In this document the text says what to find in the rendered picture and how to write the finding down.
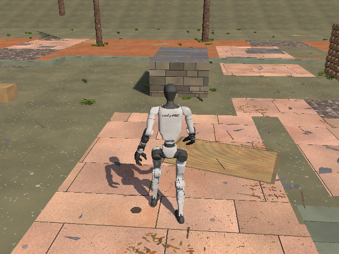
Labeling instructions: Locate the robot foot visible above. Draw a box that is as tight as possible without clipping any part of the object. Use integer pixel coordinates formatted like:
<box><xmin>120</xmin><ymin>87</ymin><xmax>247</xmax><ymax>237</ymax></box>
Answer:
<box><xmin>174</xmin><ymin>210</ymin><xmax>184</xmax><ymax>224</ymax></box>
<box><xmin>151</xmin><ymin>194</ymin><xmax>159</xmax><ymax>206</ymax></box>

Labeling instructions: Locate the robot right forearm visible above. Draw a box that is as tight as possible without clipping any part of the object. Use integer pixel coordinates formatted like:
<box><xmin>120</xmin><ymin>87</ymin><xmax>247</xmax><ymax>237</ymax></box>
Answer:
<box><xmin>189</xmin><ymin>127</ymin><xmax>195</xmax><ymax>140</ymax></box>

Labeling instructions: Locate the right robot hand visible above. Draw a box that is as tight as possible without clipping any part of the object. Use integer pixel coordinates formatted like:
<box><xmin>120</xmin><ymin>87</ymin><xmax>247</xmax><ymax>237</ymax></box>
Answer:
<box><xmin>183</xmin><ymin>136</ymin><xmax>195</xmax><ymax>145</ymax></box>

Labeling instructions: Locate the robot right upper arm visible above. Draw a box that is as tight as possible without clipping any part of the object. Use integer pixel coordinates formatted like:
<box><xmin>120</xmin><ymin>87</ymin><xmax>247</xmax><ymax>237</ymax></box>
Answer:
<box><xmin>181</xmin><ymin>106</ymin><xmax>195</xmax><ymax>134</ymax></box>

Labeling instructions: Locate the right robot foot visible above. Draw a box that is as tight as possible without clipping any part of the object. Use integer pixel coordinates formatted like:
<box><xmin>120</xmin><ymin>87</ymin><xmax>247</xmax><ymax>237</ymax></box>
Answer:
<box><xmin>174</xmin><ymin>210</ymin><xmax>184</xmax><ymax>224</ymax></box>

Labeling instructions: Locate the robot left upper arm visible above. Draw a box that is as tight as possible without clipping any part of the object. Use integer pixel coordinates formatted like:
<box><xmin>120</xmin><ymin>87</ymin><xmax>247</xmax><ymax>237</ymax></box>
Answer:
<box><xmin>145</xmin><ymin>106</ymin><xmax>159</xmax><ymax>137</ymax></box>

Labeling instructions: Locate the robot left forearm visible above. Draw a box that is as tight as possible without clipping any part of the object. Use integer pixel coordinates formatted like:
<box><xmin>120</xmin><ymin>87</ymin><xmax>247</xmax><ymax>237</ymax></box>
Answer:
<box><xmin>137</xmin><ymin>128</ymin><xmax>149</xmax><ymax>153</ymax></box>

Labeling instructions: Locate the left robot foot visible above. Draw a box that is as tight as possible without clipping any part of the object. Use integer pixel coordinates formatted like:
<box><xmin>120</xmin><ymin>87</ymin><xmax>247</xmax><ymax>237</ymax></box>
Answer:
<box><xmin>151</xmin><ymin>194</ymin><xmax>159</xmax><ymax>206</ymax></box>

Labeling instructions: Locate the left robot hand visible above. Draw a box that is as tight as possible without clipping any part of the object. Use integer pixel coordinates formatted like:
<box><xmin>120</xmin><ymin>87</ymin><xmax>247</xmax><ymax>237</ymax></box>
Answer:
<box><xmin>135</xmin><ymin>151</ymin><xmax>147</xmax><ymax>166</ymax></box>

